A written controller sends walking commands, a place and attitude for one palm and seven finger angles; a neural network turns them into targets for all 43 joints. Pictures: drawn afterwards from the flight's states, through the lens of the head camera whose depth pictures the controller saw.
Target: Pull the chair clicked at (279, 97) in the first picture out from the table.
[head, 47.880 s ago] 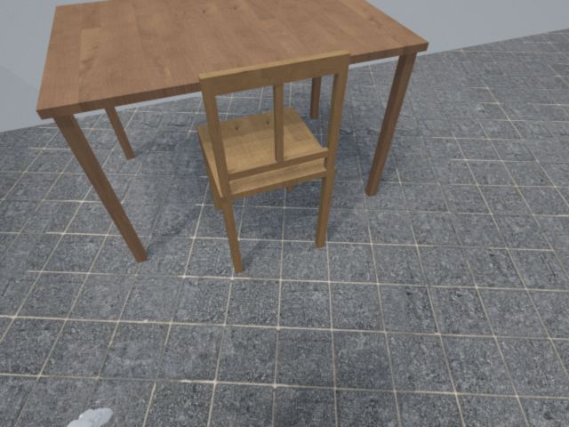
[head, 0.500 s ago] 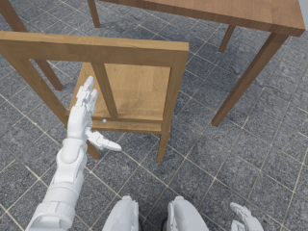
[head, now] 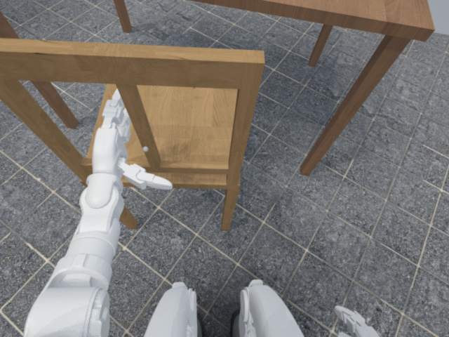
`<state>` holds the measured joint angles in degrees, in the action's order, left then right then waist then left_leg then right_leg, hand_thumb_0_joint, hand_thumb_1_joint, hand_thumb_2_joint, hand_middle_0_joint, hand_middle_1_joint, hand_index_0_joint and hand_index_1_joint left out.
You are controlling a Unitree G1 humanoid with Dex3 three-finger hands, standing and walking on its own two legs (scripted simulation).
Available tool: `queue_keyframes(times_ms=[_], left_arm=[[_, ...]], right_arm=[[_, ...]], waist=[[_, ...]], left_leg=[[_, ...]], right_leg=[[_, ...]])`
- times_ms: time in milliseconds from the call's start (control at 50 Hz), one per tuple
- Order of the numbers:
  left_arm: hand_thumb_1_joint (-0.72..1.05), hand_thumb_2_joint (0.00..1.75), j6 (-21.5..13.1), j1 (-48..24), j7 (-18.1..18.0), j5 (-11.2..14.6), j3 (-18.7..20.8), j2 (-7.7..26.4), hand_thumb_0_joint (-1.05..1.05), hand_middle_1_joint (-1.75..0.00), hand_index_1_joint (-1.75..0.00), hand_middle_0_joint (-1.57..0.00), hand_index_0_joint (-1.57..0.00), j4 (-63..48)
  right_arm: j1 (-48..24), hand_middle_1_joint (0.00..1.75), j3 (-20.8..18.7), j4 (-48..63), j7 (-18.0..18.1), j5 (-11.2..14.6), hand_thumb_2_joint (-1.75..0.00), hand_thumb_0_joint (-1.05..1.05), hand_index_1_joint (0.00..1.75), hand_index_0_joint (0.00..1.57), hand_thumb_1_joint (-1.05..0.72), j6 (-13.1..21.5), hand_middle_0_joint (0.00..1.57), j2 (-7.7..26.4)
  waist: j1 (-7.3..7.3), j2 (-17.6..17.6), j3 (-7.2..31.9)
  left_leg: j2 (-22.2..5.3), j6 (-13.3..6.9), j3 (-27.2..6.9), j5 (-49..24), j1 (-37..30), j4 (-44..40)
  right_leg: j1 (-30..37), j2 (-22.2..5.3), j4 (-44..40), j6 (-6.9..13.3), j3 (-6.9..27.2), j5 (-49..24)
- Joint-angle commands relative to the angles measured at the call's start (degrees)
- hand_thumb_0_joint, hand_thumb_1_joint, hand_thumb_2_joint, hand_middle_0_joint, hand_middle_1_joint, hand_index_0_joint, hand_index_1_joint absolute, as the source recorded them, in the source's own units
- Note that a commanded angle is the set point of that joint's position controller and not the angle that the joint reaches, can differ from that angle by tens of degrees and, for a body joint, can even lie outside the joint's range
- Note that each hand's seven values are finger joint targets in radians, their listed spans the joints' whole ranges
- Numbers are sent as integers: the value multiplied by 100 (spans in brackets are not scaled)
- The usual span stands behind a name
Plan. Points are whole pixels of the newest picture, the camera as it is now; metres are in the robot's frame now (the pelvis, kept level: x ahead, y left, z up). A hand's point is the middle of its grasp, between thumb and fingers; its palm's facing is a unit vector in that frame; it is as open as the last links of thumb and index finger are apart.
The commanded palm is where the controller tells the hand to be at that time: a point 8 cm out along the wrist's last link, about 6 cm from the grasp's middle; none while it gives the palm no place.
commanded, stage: push the fingers through the gap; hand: left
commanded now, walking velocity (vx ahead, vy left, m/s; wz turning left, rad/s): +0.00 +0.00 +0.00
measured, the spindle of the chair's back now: (143, 130) +0.48 +0.14 +0.02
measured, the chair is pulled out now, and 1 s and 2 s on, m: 0.17 0.17 0.20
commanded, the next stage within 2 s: hook a spindle and tug to test in 0.44 s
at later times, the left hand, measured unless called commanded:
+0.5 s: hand (146, 145) +0.44 +0.13 +0.03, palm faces -0.04 -1.00 -0.04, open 16.9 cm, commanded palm +0.42 +0.18 +0.03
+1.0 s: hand (154, 145) +0.45 +0.11 +0.03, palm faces -0.03 -1.00 -0.05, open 14.0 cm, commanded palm +0.42 +0.17 +0.03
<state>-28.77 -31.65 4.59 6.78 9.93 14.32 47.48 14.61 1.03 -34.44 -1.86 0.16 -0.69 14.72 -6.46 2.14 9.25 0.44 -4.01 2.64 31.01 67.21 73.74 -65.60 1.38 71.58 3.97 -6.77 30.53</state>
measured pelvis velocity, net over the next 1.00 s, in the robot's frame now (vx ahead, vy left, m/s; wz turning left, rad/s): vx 0.00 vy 0.00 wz -0.01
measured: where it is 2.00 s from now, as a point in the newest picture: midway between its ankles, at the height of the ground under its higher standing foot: outside the picture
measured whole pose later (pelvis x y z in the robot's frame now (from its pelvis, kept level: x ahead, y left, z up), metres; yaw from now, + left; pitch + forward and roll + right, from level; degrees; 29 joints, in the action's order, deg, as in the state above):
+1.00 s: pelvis +0.00 +0.00 +0.00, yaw -1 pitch +25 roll -2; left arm -30.0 -32.3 0.6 4.5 9.4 12.3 48.6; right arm 15.7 0.7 -33.8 -3.3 -0.4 -4.0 14.1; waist -6.8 2.3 9.6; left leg 0.3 -4.3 3.4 31.1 66.5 72.8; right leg -65.4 1.6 70.9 3.6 -5.8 30.4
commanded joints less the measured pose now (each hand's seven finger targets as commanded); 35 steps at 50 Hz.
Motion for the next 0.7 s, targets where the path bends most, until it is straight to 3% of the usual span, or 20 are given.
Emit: queue_keyframes(times_ms=[0,40,100,140,180,220,260,300,320,360,440,460,500,520,540,600,680], left_arm=[[-50,30,-441,-2409,11,-15,240,883,0,-8,-8,-6,-6,-766],[-50,30,-462,-2316,-4,-19,441,1050,0,-8,-8,-6,-6,-742],[-50,30,-459,-1879,45,20,387,935,0,-8,-8,-6,-6,-874],[-50,30,-408,-1738,57,32,261,740,0,-8,-8,-6,-6,-882],[-50,30,-394,-1713,19,24,366,883,0,-8,-8,-6,-6,-919],[-50,30,-430,-1948,-33,0,333,868,0,-8,-8,-6,-6,-957],[-50,30,-516,-1938,-84,-14,372,905,0,-8,-8,-6,-6,-1102],[-50,30,-590,-2197,-108,-15,271,819,0,-8,-8,-6,-6,-1182],[-50,30,-640,-2137,-119,-54,351,944,0,-8,-8,-6,-6,-1232],[-50,30,-642,-2079,-108,-75,207,769,0,-8,-8,-6,-6,-1106],[-50,30,-571,-2102,-111,-86,54,550,0,-8,-8,-6,-6,-902],[-50,30,-554,-2106,-119,-88,163,673,0,-8,-8,-6,-6,-803],[-50,30,-543,-1999,-148,-76,293,780,0,-8,-8,-6,-6,-764],[-50,30,-558,-2103,-149,-90,151,643,0,-8,-8,-6,-6,-900],[-50,30,-566,-2136,-154,-83,35,487,0,-13,-13,-8,-8,-983],[-50,30,-556,-2147,-215,-120,103,581,0,-30,-30,-13,-13,-876],[-50,30,-577,-2180,-316,-190,68,537,0,-52,-52,-20,-20,-949]], right_arm=[[619,30,-323,439,65,-12,-90,0,30,20,-90,146,20,909],[687,30,-340,461,47,-29,-90,0,30,20,-90,116,20,936],[689,30,-353,568,-12,-24,-90,0,30,20,-90,75,20,927],[714,30,-371,562,-45,-8,-90,0,30,20,-90,22,20,912],[713,30,-372,570,-43,1,-90,0,30,20,-90,-19,20,930],[707,30,-368,536,-32,-2,-90,0,30,20,-90,-23,20,927],[712,30,-381,530,-22,-15,-90,0,30,20,-90,-10,20,923],[704,30,-372,502,-13,-28,-90,0,30,20,-90,17,20,905],[723,30,-385,477,-13,-30,-90,0,30,20,-90,19,20,926],[702,30,-383,460,-21,-34,-90,0,30,20,-90,17,20,917],[709,30,-393,420,-33,-36,-90,0,30,20,-90,-17,20,931],[699,30,-400,423,-26,-30,-90,0,30,20,-90,-33,20,960],[691,30,-390,474,-22,-36,-90,0,30,20,-90,-45,20,963],[667,30,-386,495,-30,-37,-90,0,30,20,-90,-55,20,943],[651,30,-400,503,-39,-34,-90,0,30,20,-90,-58,20,921],[675,30,-402,491,-40,-41,-90,0,30,20,-90,-85,20,941],[639,30,-404,514,-58,-42,-90,0,30,20,-90,-122,20,915]], waist=[[-210,196,2567],[-108,157,2793],[-1,274,3043],[-61,112,2890],[-47,13,2683],[-125,14,2545],[-83,72,2676],[-172,167,2639],[-97,282,2707],[-135,320,2639],[-192,265,2627],[-168,174,2482],[-96,113,2587],[-133,239,2671],[-142,254,2746],[-170,109,2628],[-117,206,2655]], left_leg=[[-24,195,-615,-1612,-1533,-785],[-20,203,-606,-1785,-1603,-784],[-41,239,-640,-2109,-1882,-862],[-56,228,-609,-2111,-1862,-882],[-47,215,-576,-1891,-1651,-914],[-63,213,-611,-1800,-1662,-923],[-62,225,-610,-1803,-1770,-928],[-57,216,-622,-1833,-1830,-904],[-74,253,-657,-1871,-1966,-937],[-82,265,-681,-1869,-2044,-941],[-106,289,-772,-1898,-2165,-948],[-113,299,-791,-1796,-2092,-980],[-82,271,-749,-1832,-1998,-963],[-93,282,-767,-1954,-2128,-960],[-103,289,-781,-1985,-2232,-948],[-107,290,-811,-1989,-2138,-941],[-84,282,-775,-1826,-2103,-943]], right_leg=[[1394,-12,-976,-228,774,-1496],[1534,-9,-940,-223,777,-1662],[1622,11,-898,-200,721,-1923],[1613,18,-956,-225,703,-1978],[1665,13,-1016,-231,741,-1834],[1492,14,-1005,-234,709,-1718],[1522,14,-1011,-232,728,-1689],[1427,16,-1003,-229,715,-1701],[1375,14,-983,-216,699,-1658],[1242,17,-992,-212,675,-1607],[1037,21,-950,-217,590,-1535],[998,19,-961,-208,578,-1436],[1151,26,-943,-200,609,-1504],[1099,20,-923,-208,602,-1597],[1056,14,-918,-213,589,-1604],[1047,26,-902,-210,572,-1596],[1073,20,-931,-208,609,-1482]])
